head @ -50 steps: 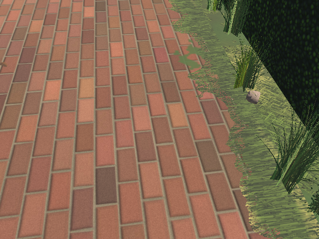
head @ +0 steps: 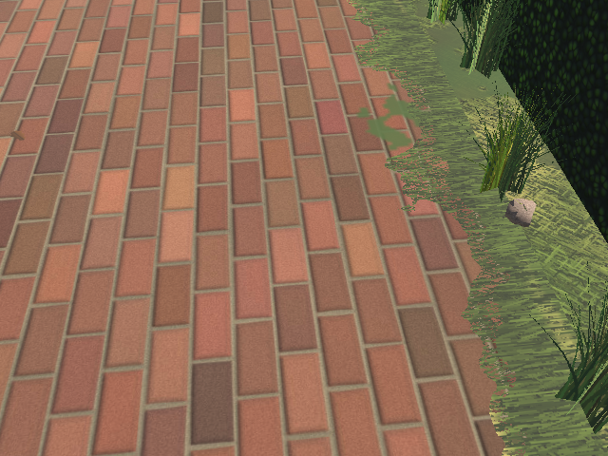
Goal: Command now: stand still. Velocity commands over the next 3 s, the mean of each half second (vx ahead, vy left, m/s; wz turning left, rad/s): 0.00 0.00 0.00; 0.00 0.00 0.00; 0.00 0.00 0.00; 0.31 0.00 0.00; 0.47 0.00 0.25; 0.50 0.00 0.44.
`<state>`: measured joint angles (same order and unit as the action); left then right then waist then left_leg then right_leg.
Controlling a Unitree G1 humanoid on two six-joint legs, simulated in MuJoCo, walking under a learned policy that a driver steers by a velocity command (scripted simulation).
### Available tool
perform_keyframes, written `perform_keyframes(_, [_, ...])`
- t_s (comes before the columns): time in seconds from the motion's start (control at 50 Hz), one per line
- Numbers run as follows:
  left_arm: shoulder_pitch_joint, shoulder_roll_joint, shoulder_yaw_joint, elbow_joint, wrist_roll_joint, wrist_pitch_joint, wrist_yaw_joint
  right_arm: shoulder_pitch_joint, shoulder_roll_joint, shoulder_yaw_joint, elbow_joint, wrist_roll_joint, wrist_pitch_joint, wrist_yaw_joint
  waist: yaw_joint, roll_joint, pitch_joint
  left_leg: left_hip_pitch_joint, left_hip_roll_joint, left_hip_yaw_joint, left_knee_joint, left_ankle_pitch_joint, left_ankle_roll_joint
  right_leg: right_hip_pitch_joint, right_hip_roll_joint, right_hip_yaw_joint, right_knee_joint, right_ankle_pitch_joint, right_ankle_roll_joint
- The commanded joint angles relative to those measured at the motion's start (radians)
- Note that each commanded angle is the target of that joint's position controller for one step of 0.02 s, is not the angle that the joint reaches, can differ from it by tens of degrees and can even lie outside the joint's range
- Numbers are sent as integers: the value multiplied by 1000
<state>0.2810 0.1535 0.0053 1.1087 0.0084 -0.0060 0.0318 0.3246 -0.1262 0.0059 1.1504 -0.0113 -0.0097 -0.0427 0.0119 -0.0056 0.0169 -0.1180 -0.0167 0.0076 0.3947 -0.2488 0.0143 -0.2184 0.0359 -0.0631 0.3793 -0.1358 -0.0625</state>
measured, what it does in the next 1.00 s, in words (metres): stands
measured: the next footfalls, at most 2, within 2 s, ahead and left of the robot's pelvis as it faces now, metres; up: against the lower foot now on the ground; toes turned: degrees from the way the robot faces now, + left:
right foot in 1.82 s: +0.19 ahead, -0.11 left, +0.00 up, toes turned -4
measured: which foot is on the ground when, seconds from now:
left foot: down 0.00-1.00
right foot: down 0.00-1.00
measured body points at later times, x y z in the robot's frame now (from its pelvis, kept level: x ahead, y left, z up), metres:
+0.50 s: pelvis +0.02 +0.01 +0.00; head +0.03 +0.01 +0.45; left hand +0.00 +0.22 -0.16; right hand -0.01 -0.20 -0.16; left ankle -0.02 +0.11 -0.74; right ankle +0.05 -0.08 -0.74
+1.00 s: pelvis +0.03 +0.01 +0.00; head +0.04 +0.01 +0.45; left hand +0.00 +0.22 -0.16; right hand -0.01 -0.19 -0.16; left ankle -0.02 +0.11 -0.74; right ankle +0.05 -0.08 -0.74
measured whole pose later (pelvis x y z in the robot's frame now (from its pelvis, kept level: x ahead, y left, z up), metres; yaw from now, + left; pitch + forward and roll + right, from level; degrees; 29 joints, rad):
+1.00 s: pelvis +0.03 +0.01 +0.00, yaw +0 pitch -1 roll +0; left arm 0.31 0.11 0.00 1.18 0.01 -0.01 0.05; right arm 0.35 -0.11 0.02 1.17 -0.01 -0.02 -0.05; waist 0.01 0.01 0.03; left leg -0.07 -0.02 0.01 0.38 -0.29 0.03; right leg -0.18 0.03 -0.05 0.39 -0.19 -0.04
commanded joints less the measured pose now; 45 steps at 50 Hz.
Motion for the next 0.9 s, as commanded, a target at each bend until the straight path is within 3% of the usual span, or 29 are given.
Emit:
perform_keyframes(0.02, [51, 64, 7, -3, 0, -7, 4, 67, -74, -9, -7, 0, -5, -3, -1, 12, 61, -115, 104, -106, -102, 21, 37, 51, -118, 145, -71, -30, 2])
perform_keyframes(0.9, [104, 25, 2, 64, -1, -7, 16, 122, -41, 2, 18, 1, -8, -11, -5, 14, 76, -62, 107, -91, -88, 120, 41, 78, -127, 138, -40, 88, 2])
Over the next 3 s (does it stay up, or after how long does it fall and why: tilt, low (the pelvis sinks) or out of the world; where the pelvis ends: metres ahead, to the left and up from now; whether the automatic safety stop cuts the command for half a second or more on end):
stays up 0.77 0.00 -0.01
